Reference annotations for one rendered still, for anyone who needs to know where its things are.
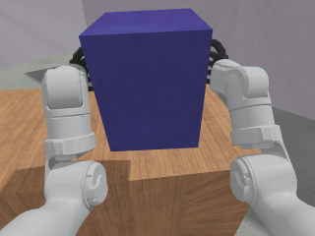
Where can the robot right hand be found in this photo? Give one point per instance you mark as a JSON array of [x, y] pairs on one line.
[[216, 56]]

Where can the pedestal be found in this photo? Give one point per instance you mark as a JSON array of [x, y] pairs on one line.
[[151, 192]]

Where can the robot left hand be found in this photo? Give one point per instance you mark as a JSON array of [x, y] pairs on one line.
[[82, 62]]

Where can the robot left upper arm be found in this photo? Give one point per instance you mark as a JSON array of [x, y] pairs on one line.
[[72, 189]]

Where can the robot left forearm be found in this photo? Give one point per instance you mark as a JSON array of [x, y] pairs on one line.
[[66, 106]]

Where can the carton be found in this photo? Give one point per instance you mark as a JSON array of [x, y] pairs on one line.
[[149, 73]]

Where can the robot right forearm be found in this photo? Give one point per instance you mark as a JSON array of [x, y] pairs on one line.
[[249, 105]]

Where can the robot right upper arm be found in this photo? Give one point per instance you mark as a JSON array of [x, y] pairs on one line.
[[267, 183]]

